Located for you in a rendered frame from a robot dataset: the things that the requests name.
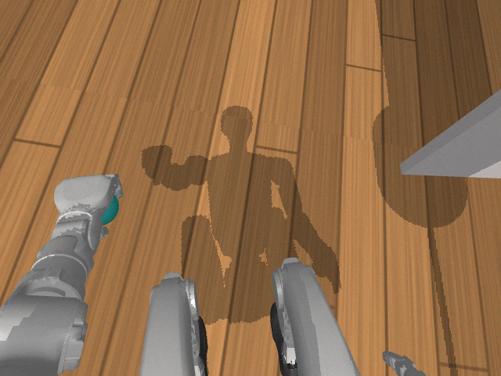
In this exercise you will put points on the right robot foot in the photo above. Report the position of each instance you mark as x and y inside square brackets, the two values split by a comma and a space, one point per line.
[285, 368]

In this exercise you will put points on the left robot hand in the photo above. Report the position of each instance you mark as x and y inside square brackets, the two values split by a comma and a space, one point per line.
[94, 192]

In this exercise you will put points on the right robot hand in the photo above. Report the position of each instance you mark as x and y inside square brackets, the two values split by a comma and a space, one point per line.
[401, 364]

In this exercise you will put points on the left robot arm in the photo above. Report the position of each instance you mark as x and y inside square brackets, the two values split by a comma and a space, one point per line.
[42, 323]

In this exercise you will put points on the ball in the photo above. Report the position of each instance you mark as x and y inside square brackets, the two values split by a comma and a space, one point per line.
[111, 212]

